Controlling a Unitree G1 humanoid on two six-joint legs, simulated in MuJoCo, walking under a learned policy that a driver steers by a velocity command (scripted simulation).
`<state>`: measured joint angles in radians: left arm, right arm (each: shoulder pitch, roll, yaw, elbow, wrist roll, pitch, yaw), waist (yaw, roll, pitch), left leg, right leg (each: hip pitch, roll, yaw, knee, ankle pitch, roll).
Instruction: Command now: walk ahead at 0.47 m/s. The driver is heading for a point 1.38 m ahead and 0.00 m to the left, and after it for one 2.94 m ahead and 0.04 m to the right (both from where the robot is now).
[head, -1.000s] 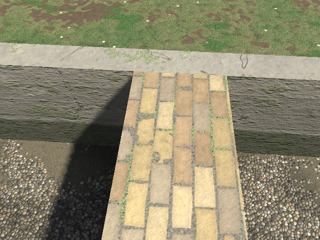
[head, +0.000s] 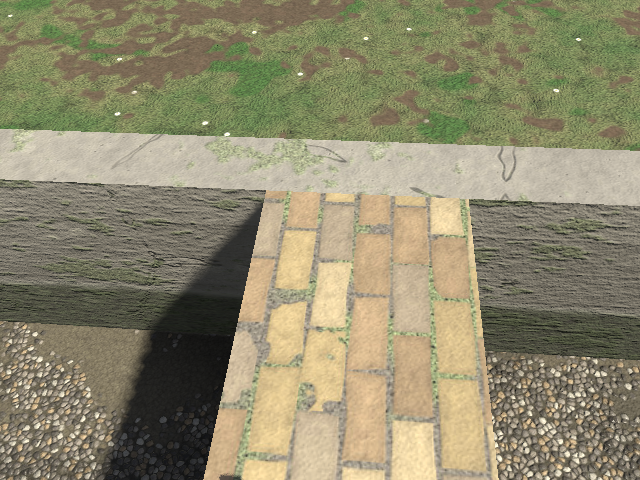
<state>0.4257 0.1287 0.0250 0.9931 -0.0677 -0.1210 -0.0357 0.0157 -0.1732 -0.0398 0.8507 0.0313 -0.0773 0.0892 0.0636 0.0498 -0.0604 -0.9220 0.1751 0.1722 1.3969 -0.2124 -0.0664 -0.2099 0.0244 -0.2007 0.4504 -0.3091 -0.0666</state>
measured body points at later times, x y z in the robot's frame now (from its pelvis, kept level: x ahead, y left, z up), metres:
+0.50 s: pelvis +0.32 +0.07 -0.01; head +0.35 +0.08 +0.44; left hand +0.48 +0.30 -0.13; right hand +0.35 -0.19 -0.15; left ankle +0.31 +0.12 -0.73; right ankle +0.35 -0.02 -0.60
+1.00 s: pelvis +0.65 +0.00 -0.01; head +0.68 -0.02 +0.43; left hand +0.73 +0.25 -0.14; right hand +0.78 -0.25 -0.14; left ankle +0.62 +0.09 -0.60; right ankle +0.68 -0.04 -0.73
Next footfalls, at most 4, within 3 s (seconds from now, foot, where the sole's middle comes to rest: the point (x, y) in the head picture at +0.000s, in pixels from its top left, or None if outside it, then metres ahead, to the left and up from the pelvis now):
0.26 left None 0.35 0.13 -0.77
0.82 right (387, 393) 0.72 -0.05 -0.77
1.40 left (328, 268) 1.08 0.10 -0.77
1.98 right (395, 201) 1.35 -0.08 -0.77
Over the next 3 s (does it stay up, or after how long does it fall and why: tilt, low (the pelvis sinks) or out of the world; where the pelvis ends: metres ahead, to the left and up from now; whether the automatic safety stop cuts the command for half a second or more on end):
stays up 1.72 0.03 0.00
